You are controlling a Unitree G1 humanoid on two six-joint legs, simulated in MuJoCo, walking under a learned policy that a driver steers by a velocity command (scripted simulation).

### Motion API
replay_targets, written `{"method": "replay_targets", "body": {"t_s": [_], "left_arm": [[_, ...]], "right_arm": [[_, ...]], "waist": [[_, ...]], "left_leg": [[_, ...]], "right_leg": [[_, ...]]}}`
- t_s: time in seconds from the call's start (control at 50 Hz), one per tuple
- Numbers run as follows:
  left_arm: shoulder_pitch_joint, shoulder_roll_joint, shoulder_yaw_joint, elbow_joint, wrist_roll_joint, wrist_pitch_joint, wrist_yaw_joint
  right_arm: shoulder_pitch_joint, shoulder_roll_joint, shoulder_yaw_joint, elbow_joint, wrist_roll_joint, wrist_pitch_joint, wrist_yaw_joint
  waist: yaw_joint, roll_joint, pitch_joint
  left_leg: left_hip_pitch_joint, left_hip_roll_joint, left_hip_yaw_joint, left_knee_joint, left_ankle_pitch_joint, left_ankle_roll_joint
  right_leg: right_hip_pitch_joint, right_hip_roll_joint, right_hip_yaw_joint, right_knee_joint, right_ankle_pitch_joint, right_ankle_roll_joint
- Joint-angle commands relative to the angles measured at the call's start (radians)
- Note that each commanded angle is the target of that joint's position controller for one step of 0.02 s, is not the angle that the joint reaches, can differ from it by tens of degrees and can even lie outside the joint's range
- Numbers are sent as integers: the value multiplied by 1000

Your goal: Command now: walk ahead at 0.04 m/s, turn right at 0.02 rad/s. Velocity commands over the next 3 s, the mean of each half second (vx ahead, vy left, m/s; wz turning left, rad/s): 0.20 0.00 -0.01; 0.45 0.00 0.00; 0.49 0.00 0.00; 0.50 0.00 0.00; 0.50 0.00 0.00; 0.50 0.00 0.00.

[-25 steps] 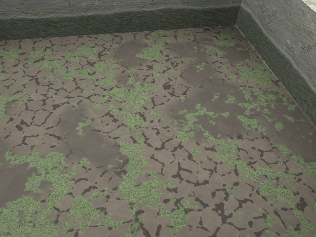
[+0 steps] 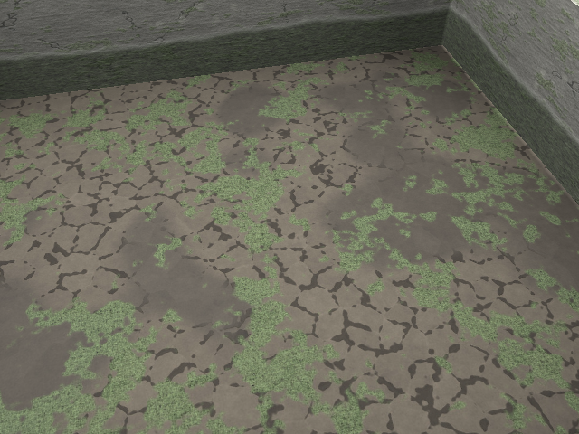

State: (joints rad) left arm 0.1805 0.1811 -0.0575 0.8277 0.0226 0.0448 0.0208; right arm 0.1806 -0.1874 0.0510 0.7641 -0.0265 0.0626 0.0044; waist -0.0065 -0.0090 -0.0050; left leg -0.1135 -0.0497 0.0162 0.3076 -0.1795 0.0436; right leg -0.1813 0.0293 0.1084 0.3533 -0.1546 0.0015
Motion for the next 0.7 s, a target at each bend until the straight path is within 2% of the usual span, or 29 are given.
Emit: {"method": "replay_targets", "body": {"t_s": [0.02, 0.04, 0.1, 0.12, 0.14, 0.16, 0.18, 0.22, 0.24, 0.32, 0.34, 0.38, 0.4, 0.42, 0.48, 0.5, 0.6, 0.7], "left_arm": [[14, 135, 25, -57, 10, -8, -18], [9, 131, 24, -61, 4, -9, -22], [-2, 138, 26, -75, 1, -10, -25], [-2, 123, 20, -89, 4, -6, -28], [-3, 128, 21, -91, 5, -2, -29], [-54, 89, 18, -85, -30, -2, -11], [-59, 92, 15, -84, -26, 0, -2], [-50, 116, 19, -69, -16, 6, 7], [-35, 122, 26, -62, -15, 12, 14], [-32, 115, 29, -44, -20, 16, 16], [-49, 107, 29, -51, -15, 19, 14], [-52, 112, 33, -55, -15, 20, 14], [-108, 106, 34, -90, -6, 15, 2], [-86, 103, 36, -93, -1, 10, -1], [-86, 96, 39, -113, -2, 5, 2], [-90, 83, 34, -120, 8, 6, 2], [-120, 87, 37, -160, 2, 9, 0], [-156, 79, 35, -199, -2, 8, -9]], "right_arm": [[77, -107, -21, 2, -23, 11, -14], [60, -104, -19, 2, -20, 14, -16], [34, -119, -18, 9, -12, 15, -18], [29, -113, -13, 2, -22, 18, -14], [25, -117, -13, 5, -22, 18, -12], [-56, -65, -4, -21, 19, 6, -3], [-59, -68, -2, -22, 25, -1, -1], [-35, -99, -6, -8, 18, -5, -4], [12, -126, -15, 14, 25, -6, -18], [16, -112, -14, 18, 17, 3, -28], [11, -118, -14, 18, 18, 0, -28], [14, -116, -14, 15, 15, -4, -29], [-38, -125, -17, -25, 14, 2, -32], [-24, -135, -23, -29, 11, 4, -33], [-22, -129, -30, -55, 8, 13, -37], [-33, -119, -30, -67, 5, 19, -37], [-73, -98, -33, -117, -1, 31, -40], [-119, -82, -35, -159, -1, 33, -34]], "waist": [[-17, 4, 9], [-17, 4, -7], [-15, -1, -30], [-8, 2, -48], [-8, 1, -45], [13, -4, -83], [9, -1, -86], [11, -1, -60], [17, 15, -63], [14, -2, 13], [10, 15, 36], [9, 6, 39], [19, 9, 68], [22, 22, 2], [19, 32, -50], [20, 30, -62], [23, 9, -94], [24, 0, -102]], "left_leg": [[88, 97, -97, -45, 144, 46], [100, 101, -99, -41, 155, 47], [102, 108, -104, -38, 164, 44], [91, 110, -103, -45, 173, 46], [79, 109, -102, -48, 170, 45], [60, 129, -90, -47, 98, -3], [56, 120, -94, -62, 52, -18], [42, 111, -90, -64, 6, -20], [62, 99, -87, -38, -5, -9], [34, 83, -68, 25, -89, 17], [23, 75, -61, 48, -63, 15], [22, 76, -59, 83, -16, 19], [6, 100, -80, 125, 197, 22], [52, 112, -85, 156, 279, 31], [90, 117, -85, 220, 410, 35], [88, 112, -83, 240, 435, 31], [45, 81, -53, 289, 379, -2], [27, 72, -45, 298, 289, -19]], "right_leg": [[-52, -81, 88, -67, 116, -65], [-45, -81, 87, -67, 123, -66], [-15, -80, 83, -66, 150, -66], [22, -83, 85, -64, 182, -75], [37, -82, 83, -60, 196, -78], [59, -98, 66, -84, 121, -40], [64, -91, 69, -91, 89, -32], [62, -82, 66, -94, 54, -37], [52, -74, 54, -76, 41, -57], [-24, -42, 29, -21, -54, -82], [-36, -39, 31, 2, -23, -84], [-44, -33, 25, 38, 11, -90], [-75, -32, -5, 96, 155, -88], [-62, -32, -12, 120, 186, -87], [-63, -24, -28, 178, 249, -83], [-56, -26, -33, 187, 292, -83], [-16, -37, -31, 228, 432, -89], [-29, -47, -24, 226, 427, -91]]}}
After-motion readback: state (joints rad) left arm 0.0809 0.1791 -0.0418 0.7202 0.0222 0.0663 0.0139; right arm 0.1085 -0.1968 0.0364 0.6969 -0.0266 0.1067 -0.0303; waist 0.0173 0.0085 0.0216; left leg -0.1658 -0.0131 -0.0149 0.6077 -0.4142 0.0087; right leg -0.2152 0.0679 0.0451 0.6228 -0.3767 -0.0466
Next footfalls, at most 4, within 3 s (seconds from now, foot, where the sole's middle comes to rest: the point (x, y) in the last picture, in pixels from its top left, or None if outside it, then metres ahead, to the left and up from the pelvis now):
none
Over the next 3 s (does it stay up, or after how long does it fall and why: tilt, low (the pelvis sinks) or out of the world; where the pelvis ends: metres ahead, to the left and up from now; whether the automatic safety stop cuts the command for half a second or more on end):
stays up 0.05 -0.03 -0.03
